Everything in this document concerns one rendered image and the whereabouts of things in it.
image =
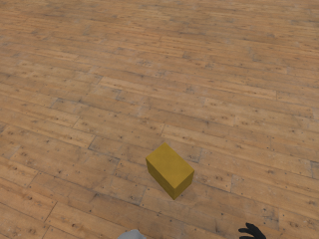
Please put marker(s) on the carton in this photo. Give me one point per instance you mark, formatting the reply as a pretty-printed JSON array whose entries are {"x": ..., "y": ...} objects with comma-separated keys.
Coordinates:
[{"x": 171, "y": 172}]

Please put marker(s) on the robot right hand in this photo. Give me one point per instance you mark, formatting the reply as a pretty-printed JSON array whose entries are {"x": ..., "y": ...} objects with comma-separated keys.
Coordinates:
[{"x": 252, "y": 230}]

